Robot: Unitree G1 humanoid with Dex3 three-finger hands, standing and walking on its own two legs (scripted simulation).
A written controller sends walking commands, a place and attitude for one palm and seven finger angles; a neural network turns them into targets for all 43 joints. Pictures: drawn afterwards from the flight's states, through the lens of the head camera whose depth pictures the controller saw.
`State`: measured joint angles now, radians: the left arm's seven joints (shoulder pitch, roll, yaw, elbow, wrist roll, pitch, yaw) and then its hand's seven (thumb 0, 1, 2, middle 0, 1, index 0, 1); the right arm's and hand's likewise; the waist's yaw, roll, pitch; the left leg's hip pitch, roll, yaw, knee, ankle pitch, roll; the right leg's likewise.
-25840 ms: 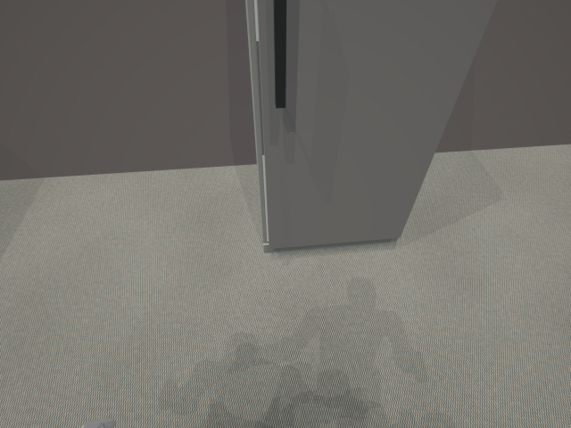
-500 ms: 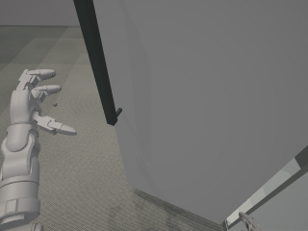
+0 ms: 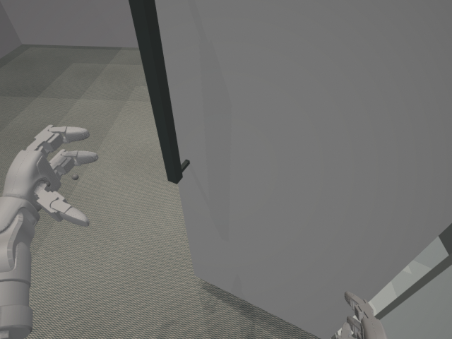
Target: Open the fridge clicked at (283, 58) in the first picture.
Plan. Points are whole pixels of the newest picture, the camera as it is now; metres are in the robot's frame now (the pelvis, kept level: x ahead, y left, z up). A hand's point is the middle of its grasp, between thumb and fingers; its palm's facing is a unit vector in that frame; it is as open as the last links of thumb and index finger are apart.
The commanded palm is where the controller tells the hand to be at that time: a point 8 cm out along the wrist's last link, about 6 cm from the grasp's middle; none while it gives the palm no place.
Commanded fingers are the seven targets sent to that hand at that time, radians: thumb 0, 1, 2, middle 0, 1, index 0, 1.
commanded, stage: draw the hand back to the body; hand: left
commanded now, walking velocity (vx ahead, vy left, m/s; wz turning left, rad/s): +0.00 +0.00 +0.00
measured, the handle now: (164, 75) +0.47 +0.16 +0.26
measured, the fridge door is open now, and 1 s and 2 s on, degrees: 68 68 68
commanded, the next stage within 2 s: step back with the hand held close in 1.44 s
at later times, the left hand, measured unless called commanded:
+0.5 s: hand (46, 207) +0.25 +0.29 +0.16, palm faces +0.28 -0.93 -0.23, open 14.0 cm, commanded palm +0.20 +0.32 +0.18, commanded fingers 0.00 -0.08 0.43 -0.23 -0.87 -0.23 -0.87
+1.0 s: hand (40, 222) +0.22 +0.28 +0.16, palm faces +0.44 -0.83 -0.36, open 9.4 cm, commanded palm +0.17 +0.32 +0.18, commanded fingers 0.00 0.83 0.87 -0.20 -0.34 -0.20 -0.34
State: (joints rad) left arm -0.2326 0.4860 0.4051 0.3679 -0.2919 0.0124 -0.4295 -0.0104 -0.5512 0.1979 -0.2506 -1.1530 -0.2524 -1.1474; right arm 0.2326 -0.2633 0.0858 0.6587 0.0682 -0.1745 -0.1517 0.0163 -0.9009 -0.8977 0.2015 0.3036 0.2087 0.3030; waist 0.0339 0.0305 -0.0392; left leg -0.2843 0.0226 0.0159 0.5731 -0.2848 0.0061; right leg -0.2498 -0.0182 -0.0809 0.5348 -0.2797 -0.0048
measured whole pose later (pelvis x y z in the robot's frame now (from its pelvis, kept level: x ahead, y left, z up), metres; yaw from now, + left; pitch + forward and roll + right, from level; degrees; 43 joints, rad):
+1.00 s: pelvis +0.02 +0.02 +0.01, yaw -2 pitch -4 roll +0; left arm 0.42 0.36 0.34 -0.35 -0.08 -0.07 0.10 0.01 0.48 0.70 -0.22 -0.55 -0.22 -0.54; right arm 0.22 -0.23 0.02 0.66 0.00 -0.16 -0.08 0.02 -0.90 -0.90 0.20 0.30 0.21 0.30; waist 0.07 0.03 0.00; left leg -0.12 0.00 0.05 0.45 -0.27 0.03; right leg -0.10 -0.04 -0.04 0.43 -0.26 0.02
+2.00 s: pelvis -0.03 +0.03 +0.00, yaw -2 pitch -1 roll -1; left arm 0.54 0.44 0.42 -0.49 -0.04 -0.20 0.13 0.02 0.89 0.90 -0.21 -0.30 -0.21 -0.30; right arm 0.21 -0.20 0.02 0.55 0.00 -0.06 -0.09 0.02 -0.90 -0.90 0.20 0.30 0.21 0.30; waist 0.01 -0.03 0.04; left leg -0.30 0.00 0.08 0.54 -0.24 0.05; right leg -0.29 -0.04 -0.02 0.52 -0.21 0.04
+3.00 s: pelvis -0.18 +0.06 +0.00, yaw -6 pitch +1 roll -2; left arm 0.43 0.42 0.40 -0.51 -0.04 -0.30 0.12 0.02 0.89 0.90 -0.21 -0.30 -0.21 -0.30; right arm 0.16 -0.15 0.02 0.67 -0.02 -0.14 -0.06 0.02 -0.90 -0.90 0.20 0.30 0.21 0.30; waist 0.10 -0.06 0.00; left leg -0.60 0.01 0.06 0.92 -0.39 -0.03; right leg -0.17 -0.02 0.02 0.48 -0.32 0.03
